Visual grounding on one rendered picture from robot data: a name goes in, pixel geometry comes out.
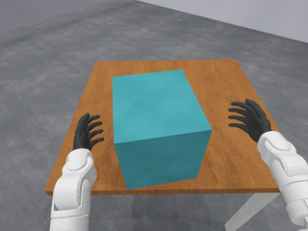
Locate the carton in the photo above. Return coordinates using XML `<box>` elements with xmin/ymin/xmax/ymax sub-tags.
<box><xmin>112</xmin><ymin>69</ymin><xmax>213</xmax><ymax>191</ymax></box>

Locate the robot right hand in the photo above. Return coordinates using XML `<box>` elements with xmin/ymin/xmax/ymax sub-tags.
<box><xmin>228</xmin><ymin>99</ymin><xmax>272</xmax><ymax>143</ymax></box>

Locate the table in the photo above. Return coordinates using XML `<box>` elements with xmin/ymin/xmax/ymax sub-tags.
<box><xmin>44</xmin><ymin>59</ymin><xmax>282</xmax><ymax>231</ymax></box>

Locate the left robot forearm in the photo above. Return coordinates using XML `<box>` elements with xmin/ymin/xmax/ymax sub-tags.
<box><xmin>49</xmin><ymin>148</ymin><xmax>97</xmax><ymax>231</ymax></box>

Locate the robot left hand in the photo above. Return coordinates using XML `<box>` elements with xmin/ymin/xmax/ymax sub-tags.
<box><xmin>72</xmin><ymin>113</ymin><xmax>105</xmax><ymax>151</ymax></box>

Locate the right robot forearm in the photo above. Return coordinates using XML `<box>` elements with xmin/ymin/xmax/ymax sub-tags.
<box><xmin>257</xmin><ymin>131</ymin><xmax>308</xmax><ymax>229</ymax></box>

